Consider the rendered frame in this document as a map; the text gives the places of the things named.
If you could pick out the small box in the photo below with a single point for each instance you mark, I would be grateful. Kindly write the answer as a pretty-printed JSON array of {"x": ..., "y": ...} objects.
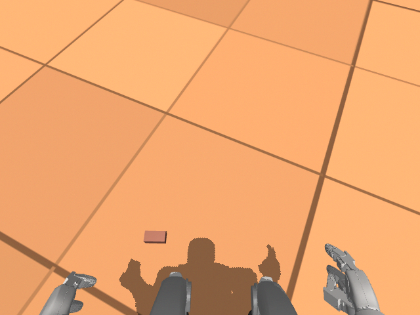
[{"x": 155, "y": 236}]

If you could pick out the left robot hand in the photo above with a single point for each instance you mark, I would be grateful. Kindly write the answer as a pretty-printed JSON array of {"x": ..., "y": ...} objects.
[{"x": 61, "y": 301}]

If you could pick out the right robot hand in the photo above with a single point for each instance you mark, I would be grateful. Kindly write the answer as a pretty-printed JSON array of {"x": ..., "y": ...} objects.
[{"x": 354, "y": 291}]

